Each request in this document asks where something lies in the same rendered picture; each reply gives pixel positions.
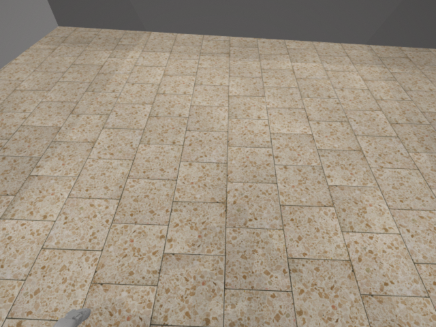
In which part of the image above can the left robot hand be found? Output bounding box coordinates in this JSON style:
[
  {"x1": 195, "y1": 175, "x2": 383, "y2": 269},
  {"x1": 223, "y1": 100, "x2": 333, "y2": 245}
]
[{"x1": 53, "y1": 308, "x2": 91, "y2": 327}]

